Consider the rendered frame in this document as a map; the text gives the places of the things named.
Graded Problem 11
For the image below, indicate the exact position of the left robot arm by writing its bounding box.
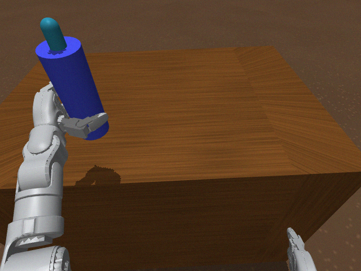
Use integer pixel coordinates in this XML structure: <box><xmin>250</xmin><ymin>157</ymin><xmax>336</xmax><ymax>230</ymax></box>
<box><xmin>0</xmin><ymin>125</ymin><xmax>72</xmax><ymax>271</ymax></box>

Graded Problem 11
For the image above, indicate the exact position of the right robot hand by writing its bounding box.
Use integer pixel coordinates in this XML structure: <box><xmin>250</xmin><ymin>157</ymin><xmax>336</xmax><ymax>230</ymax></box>
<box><xmin>287</xmin><ymin>228</ymin><xmax>317</xmax><ymax>271</ymax></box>

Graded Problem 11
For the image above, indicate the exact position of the left robot hand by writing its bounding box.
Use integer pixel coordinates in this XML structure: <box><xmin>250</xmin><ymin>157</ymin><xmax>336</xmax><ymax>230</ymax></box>
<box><xmin>33</xmin><ymin>82</ymin><xmax>109</xmax><ymax>139</ymax></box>

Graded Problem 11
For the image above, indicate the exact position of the bottle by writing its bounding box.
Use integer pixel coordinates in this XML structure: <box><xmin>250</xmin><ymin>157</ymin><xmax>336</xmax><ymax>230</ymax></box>
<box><xmin>36</xmin><ymin>18</ymin><xmax>109</xmax><ymax>141</ymax></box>

